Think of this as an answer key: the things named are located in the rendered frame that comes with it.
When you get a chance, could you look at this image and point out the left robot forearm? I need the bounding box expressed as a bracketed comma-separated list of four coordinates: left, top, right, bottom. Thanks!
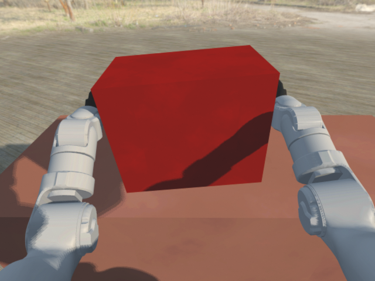
[25, 106, 103, 253]

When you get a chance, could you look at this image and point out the right robot upper arm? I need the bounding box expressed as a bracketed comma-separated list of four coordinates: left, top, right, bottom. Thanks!
[298, 179, 375, 281]

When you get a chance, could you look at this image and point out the robot left hand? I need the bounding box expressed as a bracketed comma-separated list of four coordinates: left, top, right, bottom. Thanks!
[85, 91, 97, 108]

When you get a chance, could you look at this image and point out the robot right hand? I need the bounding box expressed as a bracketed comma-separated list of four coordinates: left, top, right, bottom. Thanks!
[276, 80, 287, 98]

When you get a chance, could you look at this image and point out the pedestal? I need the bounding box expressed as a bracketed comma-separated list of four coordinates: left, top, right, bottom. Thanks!
[0, 115, 375, 281]

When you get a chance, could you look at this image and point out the right robot forearm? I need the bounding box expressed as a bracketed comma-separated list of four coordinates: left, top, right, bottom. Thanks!
[271, 95, 375, 220]

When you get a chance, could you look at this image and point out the left robot upper arm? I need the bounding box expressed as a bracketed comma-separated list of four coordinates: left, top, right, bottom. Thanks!
[0, 202, 98, 281]

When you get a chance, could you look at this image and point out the carton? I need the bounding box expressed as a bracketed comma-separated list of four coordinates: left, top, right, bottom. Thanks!
[91, 45, 280, 193]

